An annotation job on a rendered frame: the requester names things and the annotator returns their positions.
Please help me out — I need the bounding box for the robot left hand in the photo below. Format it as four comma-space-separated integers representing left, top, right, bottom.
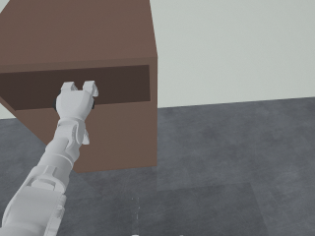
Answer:
56, 81, 98, 145

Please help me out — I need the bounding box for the drawer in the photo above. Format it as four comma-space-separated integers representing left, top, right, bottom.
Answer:
0, 65, 151, 110

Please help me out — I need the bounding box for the robot left upper arm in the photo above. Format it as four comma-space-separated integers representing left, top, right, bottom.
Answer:
0, 186, 67, 236

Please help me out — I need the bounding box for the robot left forearm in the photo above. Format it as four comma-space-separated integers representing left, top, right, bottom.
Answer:
2, 117, 86, 227

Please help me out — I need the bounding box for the cabinet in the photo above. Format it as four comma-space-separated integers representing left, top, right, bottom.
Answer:
0, 0, 158, 173

